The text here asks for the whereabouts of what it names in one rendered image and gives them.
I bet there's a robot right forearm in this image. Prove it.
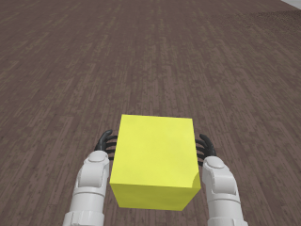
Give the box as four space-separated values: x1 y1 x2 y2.
202 156 248 226

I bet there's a robot left forearm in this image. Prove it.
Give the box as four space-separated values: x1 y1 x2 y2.
62 151 110 226

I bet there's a left robot hand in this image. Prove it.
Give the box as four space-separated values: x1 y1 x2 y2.
94 129 118 161

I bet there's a carton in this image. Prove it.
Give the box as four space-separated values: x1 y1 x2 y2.
109 114 201 211

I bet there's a right robot hand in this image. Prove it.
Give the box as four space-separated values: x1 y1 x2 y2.
195 134 217 167

